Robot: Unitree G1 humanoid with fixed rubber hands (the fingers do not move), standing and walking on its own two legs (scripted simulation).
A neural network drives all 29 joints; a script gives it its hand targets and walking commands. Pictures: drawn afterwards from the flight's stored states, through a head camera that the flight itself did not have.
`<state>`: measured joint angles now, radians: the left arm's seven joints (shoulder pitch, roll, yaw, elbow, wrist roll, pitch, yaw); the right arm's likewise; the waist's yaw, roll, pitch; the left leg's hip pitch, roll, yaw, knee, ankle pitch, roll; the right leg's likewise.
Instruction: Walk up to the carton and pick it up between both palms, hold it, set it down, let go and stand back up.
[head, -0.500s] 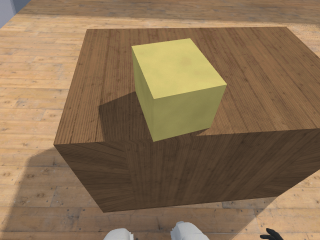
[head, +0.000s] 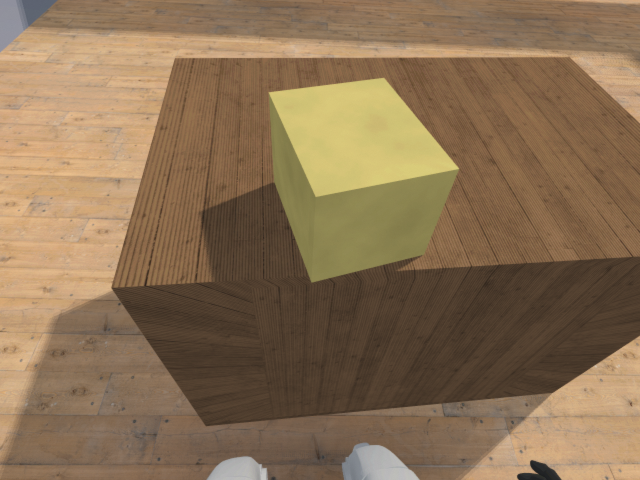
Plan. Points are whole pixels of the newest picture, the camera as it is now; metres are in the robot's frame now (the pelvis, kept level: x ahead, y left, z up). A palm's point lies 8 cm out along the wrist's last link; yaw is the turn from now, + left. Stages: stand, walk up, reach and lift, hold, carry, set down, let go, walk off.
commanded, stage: walk up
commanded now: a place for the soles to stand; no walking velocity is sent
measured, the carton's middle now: (349, 176) +0.51 -0.05 +0.08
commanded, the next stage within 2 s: none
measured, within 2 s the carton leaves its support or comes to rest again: neither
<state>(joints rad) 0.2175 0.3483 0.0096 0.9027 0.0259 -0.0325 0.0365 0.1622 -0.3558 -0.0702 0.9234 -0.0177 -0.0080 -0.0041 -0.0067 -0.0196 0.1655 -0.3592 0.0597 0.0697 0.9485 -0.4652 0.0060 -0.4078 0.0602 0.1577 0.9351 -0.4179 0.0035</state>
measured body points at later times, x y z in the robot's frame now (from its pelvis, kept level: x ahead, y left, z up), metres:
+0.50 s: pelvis +0.00 -0.02 +0.00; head +0.03 -0.02 +0.45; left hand +0.08 +0.28 -0.12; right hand +0.09 -0.33 -0.12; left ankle +0.03 +0.12 -0.68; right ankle +0.07 -0.15 -0.69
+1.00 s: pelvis +0.01 -0.01 +0.00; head +0.03 -0.01 +0.45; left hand +0.10 +0.29 -0.12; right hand +0.09 -0.32 -0.11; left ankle +0.04 +0.12 -0.69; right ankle +0.07 -0.15 -0.68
